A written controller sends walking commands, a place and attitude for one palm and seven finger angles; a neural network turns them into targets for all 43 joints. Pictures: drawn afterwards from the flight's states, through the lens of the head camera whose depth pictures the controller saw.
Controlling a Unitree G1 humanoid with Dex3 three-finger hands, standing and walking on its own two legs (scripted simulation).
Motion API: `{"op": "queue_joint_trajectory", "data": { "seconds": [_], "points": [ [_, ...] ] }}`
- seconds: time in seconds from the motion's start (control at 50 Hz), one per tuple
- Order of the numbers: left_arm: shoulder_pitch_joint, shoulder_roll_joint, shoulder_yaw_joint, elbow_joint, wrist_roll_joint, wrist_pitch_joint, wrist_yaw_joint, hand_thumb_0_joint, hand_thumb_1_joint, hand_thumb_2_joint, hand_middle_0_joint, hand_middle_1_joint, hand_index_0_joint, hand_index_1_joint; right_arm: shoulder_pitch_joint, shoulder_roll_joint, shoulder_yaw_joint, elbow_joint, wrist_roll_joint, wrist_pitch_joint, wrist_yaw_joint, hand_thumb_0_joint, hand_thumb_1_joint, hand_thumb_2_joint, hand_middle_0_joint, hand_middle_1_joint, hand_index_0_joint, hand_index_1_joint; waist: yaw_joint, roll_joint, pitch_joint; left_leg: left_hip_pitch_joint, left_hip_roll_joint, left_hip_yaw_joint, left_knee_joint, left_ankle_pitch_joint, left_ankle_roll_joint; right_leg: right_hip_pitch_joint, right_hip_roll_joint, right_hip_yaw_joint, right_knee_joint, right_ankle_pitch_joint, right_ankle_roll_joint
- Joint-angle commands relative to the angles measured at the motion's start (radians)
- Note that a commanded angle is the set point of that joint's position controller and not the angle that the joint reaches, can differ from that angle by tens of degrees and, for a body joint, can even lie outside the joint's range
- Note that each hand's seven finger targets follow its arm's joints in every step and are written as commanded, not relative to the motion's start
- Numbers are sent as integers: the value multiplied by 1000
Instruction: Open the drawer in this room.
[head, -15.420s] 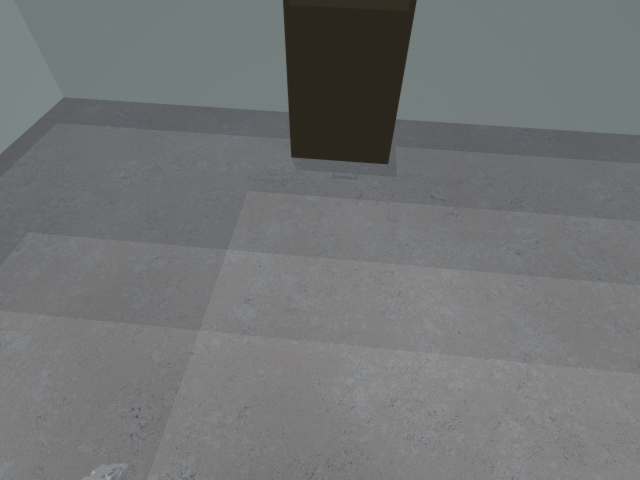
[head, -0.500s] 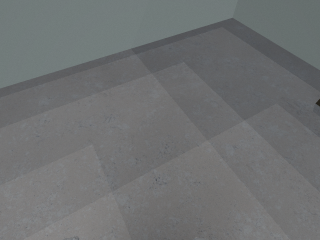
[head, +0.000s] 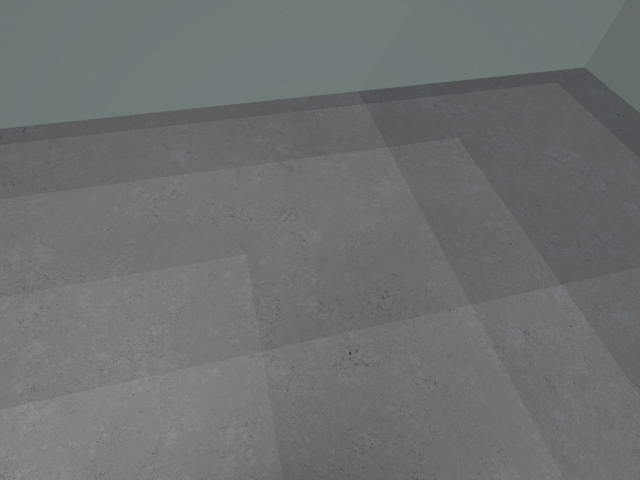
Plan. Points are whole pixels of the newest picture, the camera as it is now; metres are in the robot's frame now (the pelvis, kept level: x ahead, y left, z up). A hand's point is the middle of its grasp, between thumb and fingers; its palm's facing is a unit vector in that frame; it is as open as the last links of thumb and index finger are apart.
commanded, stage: turn or walk to find it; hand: left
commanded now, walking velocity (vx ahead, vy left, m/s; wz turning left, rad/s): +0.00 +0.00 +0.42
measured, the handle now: out of the picture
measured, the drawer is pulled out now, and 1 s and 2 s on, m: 0.00 0.00 0.00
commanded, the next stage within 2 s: none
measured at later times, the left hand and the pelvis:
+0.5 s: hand out of the picture +0.05 +0.21 -0.15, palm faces +0.19 -0.94 -0.27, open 7.4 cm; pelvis -0.02 -0.01 +0.00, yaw +11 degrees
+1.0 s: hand out of the picture -0.13 +0.20 -0.18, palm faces +0.46 -0.85 -0.24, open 7.4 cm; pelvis -0.06 +0.00 +0.00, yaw +24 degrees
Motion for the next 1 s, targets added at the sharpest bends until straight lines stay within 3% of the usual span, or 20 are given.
{"op": "queue_joint_trajectory", "data": {
  "seconds": [0.0, 0.02, 0.04, 0.08, 0.12, 0.3, 0.42, 0.44, 0.46, 0.48, 0.5, 0.52, 0.56, 0.6, 0.8, 0.88, 0.9, 0.92, 0.94, 0.98],
  "points": [
    [-10, 95, 23, -102, -8, 7, 4, 0, 900, 900, -200, -300, -200, -300, 124, -257, -54, -55, -5, -35, -16, 0, -900, -900, 200, 300, 200, 300, -72, 330, -161, 241, 395, -417, -287, 623, 226, -284, 16, 92, 332, -327, 46],
    [-81, 107, 25, -98, -3, 24, 13, 0, 900, 900, -200, -300, -200, -300, 140, -238, -52, -33, -8, -38, -31, 0, -900, -900, 200, 300, 200, 300, -93, 309, -146, 168, 361, -422, -310, 539, 228, -279, 21, 192, 432, -301, 39],
    [-99, 110, 33, -92, -6, 24, 7, 0, 900, 900, -200, -300, -200, -300, 100, -219, -47, -39, -9, -36, -39, 0, -900, -900, 200, 300, 200, 300, -73, 275, -109, 144, 319, -395, -302, 481, 225, -312, 23, 217, 490, -237, 35],
    [-52, 110, 37, -59, -3, 19, -6, 0, 900, 900, -200, -300, -200, -300, 14, -175, -29, -66, -8, -41, -42, 0, -900, -900, 200, 300, 200, 300, -26, 182, -98, 124, 247, -294, -294, 445, 197, -302, 24, 221, 524, -117, 42],
    [-33, 109, 36, -48, -3, 16, -10, 0, 900, 900, -200, -300, -200, -300, 16, -165, -29, -71, -4, -47, -41, 0, -900, -900, 200, 300, 200, 300, -22, 155, -122, 155, 209, -252, -288, 496, 186, -295, 34, 217, 509, -75, 51],
    [-97, 94, 26, -90, -8, 15, -3, 0, 900, 900, -200, -300, -200, -300, 58, -175, -45, -69, -9, -37, -33, 0, -900, -900, 200, 300, 200, 300, -51, 170, -131, 161, 203, -347, -280, 443, 216, -232, 71, 216, 296, -114, 59],
    [-17, 93, 25, -82, -17, -1, 5, 0, 900, 900, -200, -300, -200, -300, 33, -169, -51, -84, -8, -29, -30, 0, -900, -900, 200, 300, 200, 300, -10, 161, -168, 49, 149, -395, -198, 491, 183, 10, 117, 196, -52, 10, 35],
    [30, 104, 29, -72, -16, -10, 8, 0, 900, 900, -200, -300, -200, -300, 21, -160, -51, -89, -2, -30, -28, 0, -900, -900, 200, 300, 200, 300, 17, 130, -191, 2, 117, -372, -149, 425, 147, 109, 99, 197, -198, 117, 34],
    [48, 160, 37, -67, -7, -22, 13, 0, 900, 900, -200, -300, -200, -300, 38, -113, -48, -94, 7, -32, -22, 0, -900, -900, 200, 300, 200, 300, 19, 4, -194, -137, 49, -313, -54, 251, 90, 246, -18, 305, -295, 154, 5],
    [57, 235, 52, -70, 6, -28, 18, 0, 900, 900, -200, -300, -200, -300, 35, -55, -33, -119, 9, -35, -16, 0, -900, -900, 200, 300, 200, 300, 26, -249, -163, -298, -96, -135, 129, -106, 16, 284, -258, 526, -322, 259, -99],
    [45, 231, 53, -82, -2, -26, 16, 0, 900, 900, -200, -300, -200, -300, 7, -88, -45, -121, -5, -20, -23, 0, -900, -900, 200, 300, 200, 300, 37, -232, -136, -298, -80, -145, 321, -249, 12, 166, -336, 542, -322, 345, -180],
    [3, 209, 56, -91, -3, -27, 19, 0, 900, 900, -200, -300, -200, -300, 8, -96, -50, -106, -7, -8, -22, 0, -900, -900, 200, 300, 200, 300, 13, -219, -111, -296, -61, -164, 460, -222, 12, 109, -298, 511, -317, 358, -196],
    [-79, 149, 38, -108, -6, -25, 18, 0, 900, 900, -200, -300, -200, -300, 47, -89, -51, -65, -5, 2, -11, 0, -900, -900, 200, 300, 200, 300, -38, -105, -67, -291, -29, -145, 584, -108, -1, 63, -208, 350, -280, 391, -160],
    [-70, 131, 30, -111, -2, -32, 16, 0, 900, 900, -200, -300, -200, -300, 65, -71, -45, -50, -7, 7, -5, 0, -900, -900, 200, 300, 200, 300, -36, -127, -66, -276, -24, -115, 597, -48, -18, 62, -163, 266, -274, 417, -133],
    [65, 201, 51, -46, 11, -23, 12, 0, 900, 900, -200, -300, -200, -300, -60, -49, -17, -72, 6, -7, -7, 0, -900, -900, 200, 300, 200, 300, 41, -184, -99, -167, -13, -15, 214, -152, -20, 181, -213, 229, -219, 562, -174],
    [36, 207, 59, -37, 3, -12, 10, 0, 900, 900, -200, -300, -200, -300, 15, -64, -13, -59, 7, -27, -11, 0, -900, -900, 200, 300, 200, 300, -3, -155, -145, 23, -19, 21, -119, 37, 0, 132, -189, 150, -92, 508, -97],
    [32, 189, 55, -39, -7, -6, 8, 0, 900, 900, -200, -300, -200, -300, 55, -105, -22, -50, 5, -37, -9, 0, -900, -900, 200, 300, 200, 300, -32, -51, -175, 164, 26, -26, -231, 190, 18, 32, -162, 105, 10, 392, -48],
    [49, 130, 47, -66, -14, 2, 3, 0, 900, 900, -200, -300, -200, -300, 82, -207, -43, -55, -5, -44, -12, 0, -900, -900, 200, 300, 200, 300, -43, 223, -190, 295, 252, -325, -261, 452, 109, -204, -37, 53, 191, 9, 25],
    [1, 94, 25, -99, -7, 8, 4, 0, 900, 900, -200, -300, -200, -300, 119, -259, -54, -50, -3, -34, -17, 0, -900, -900, 200, 300, 200, 300, -68, 316, -158, 248, 388, -420, -285, 637, 219, -286, 15, 102, 340, -327, 42],
    [-79, 111, 34, -88, -4, 26, 10, 0, 900, 900, -200, -300, -200, -300, 88, -218, -46, -43, -8, -34, -39, 0, -900, -900, 200, 300, 200, 300, -68, 271, -101, 134, 318, -400, -309, 457, 215, -304, 18, 219, 485, -241, 35]
  ]
}}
